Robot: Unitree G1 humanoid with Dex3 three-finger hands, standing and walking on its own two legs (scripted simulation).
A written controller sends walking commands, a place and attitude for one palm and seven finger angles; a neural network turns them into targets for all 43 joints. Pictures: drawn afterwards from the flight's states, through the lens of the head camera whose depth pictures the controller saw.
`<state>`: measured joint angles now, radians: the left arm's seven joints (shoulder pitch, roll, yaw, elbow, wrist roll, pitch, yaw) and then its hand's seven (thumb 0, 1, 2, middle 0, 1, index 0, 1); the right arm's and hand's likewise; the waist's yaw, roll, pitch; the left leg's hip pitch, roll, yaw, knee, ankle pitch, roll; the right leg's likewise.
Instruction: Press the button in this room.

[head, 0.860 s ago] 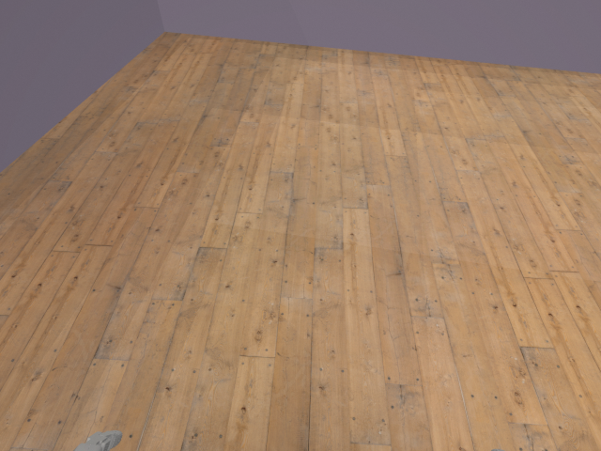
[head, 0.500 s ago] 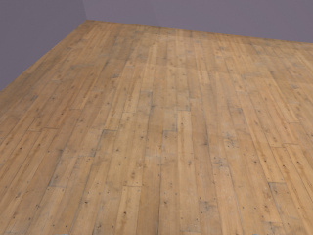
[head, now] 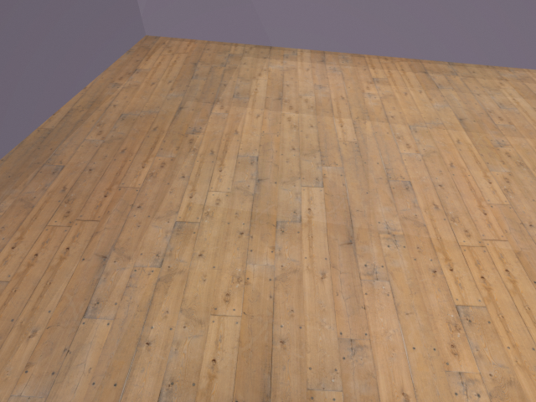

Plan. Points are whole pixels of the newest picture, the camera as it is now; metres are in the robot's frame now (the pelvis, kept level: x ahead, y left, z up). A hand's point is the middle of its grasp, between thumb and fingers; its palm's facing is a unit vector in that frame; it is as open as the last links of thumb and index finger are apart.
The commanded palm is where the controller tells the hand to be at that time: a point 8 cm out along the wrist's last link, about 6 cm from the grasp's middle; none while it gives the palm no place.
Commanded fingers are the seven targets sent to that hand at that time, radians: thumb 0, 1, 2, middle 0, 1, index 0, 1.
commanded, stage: stand and wait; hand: left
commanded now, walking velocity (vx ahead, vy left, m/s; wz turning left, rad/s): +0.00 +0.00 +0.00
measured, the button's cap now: out of the picture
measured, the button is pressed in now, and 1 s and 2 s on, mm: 0 0 0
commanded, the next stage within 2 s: turn or walk to find it in 0.04 s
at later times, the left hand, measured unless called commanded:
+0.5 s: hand out of the picture +0.03 +0.22 -0.19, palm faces +0.09 -0.97 -0.23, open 7.4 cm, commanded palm none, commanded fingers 0.00 0.90 0.90 -0.20 -0.30 -0.20 -0.30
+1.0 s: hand out of the picture -0.07 +0.17 -0.16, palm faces +0.36 -0.89 -0.28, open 7.4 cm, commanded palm none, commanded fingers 0.00 0.90 0.90 -0.20 -0.30 -0.20 -0.30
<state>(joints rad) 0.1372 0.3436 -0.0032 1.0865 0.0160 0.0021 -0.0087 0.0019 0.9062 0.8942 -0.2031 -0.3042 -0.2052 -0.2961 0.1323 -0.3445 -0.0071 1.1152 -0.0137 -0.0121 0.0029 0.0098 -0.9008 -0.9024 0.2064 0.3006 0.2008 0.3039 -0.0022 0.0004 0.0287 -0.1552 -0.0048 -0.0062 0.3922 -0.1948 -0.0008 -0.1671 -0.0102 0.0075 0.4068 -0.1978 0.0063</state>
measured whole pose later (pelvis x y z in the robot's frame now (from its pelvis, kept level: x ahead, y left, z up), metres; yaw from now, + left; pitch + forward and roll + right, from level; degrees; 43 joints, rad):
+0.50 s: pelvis -0.01 +0.01 -0.01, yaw +6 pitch -1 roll +0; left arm 0.18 0.25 0.02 0.99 0.02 0.06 0.02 0.00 0.91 0.89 -0.20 -0.30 -0.20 -0.30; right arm 0.21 -0.19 -0.02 1.00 -0.02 0.03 0.01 0.01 -0.90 -0.90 0.20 0.30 0.20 0.30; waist -0.01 -0.04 0.07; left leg -0.32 -0.06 -0.08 0.59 -0.25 0.03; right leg -0.36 -0.04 -0.02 0.84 -0.46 0.03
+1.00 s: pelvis -0.05 -0.03 +0.00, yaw +21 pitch -1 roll +2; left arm 0.26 0.19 0.03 0.93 0.03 0.02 0.03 0.00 0.91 0.89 -0.20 -0.30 -0.20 -0.30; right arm 0.24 -0.27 -0.10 0.98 -0.02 0.08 0.01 0.01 -0.91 -0.90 0.20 0.30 0.20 0.30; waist -0.02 0.01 0.04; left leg -0.50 0.00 -0.03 1.10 -0.35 -0.06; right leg -0.16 -0.06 -0.12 0.50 -0.31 -0.02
